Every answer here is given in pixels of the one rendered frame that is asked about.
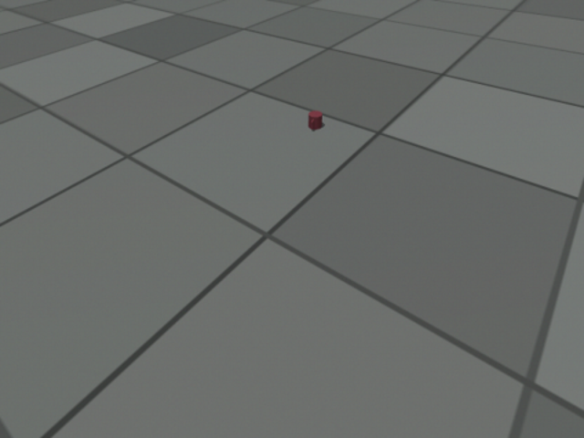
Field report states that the mug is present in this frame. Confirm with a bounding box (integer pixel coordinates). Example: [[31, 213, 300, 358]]
[[308, 110, 322, 130]]

